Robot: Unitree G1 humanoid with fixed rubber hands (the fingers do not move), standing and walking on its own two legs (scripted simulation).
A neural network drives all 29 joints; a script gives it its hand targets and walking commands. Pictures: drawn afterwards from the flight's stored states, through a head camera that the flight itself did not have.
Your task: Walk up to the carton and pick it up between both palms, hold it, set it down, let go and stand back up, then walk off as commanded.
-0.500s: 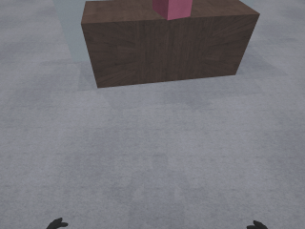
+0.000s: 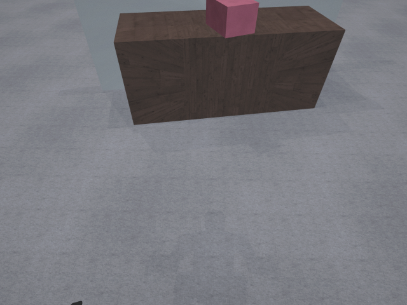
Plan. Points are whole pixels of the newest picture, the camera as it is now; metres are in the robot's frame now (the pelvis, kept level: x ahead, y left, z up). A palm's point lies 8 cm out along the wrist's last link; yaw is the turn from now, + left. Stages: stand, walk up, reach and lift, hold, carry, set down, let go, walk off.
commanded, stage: stand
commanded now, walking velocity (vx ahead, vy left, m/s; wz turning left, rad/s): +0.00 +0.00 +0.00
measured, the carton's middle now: (230, 13) +1.84 -0.14 -0.04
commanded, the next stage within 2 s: walk up in 0.04 s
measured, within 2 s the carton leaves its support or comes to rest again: neither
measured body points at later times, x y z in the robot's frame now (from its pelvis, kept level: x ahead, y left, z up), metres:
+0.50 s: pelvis +0.03 -0.03 +0.00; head +0.02 -0.04 +0.45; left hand +0.15 +0.31 -0.09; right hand +0.08 -0.39 -0.10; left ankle +0.00 +0.12 -0.73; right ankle +0.07 -0.14 -0.73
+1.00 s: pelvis +0.21 -0.03 -0.03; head +0.22 +0.00 +0.42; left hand +0.26 +0.30 -0.15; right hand +0.36 -0.35 -0.09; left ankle +0.29 +0.09 -0.73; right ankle +0.14 -0.15 -0.68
